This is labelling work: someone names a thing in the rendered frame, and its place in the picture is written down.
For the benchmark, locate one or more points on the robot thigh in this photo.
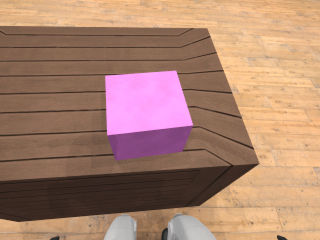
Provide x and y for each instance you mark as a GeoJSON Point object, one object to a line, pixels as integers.
{"type": "Point", "coordinates": [122, 228]}
{"type": "Point", "coordinates": [185, 227]}

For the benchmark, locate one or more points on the robot right thigh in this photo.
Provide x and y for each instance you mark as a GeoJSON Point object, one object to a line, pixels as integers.
{"type": "Point", "coordinates": [185, 227]}

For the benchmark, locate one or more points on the pedestal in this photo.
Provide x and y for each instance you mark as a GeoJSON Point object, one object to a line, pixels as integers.
{"type": "Point", "coordinates": [56, 160]}

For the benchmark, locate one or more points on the carton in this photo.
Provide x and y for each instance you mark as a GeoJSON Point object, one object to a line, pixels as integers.
{"type": "Point", "coordinates": [146, 114]}

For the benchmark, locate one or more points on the robot left thigh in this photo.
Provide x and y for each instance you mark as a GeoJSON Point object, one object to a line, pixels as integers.
{"type": "Point", "coordinates": [122, 228]}

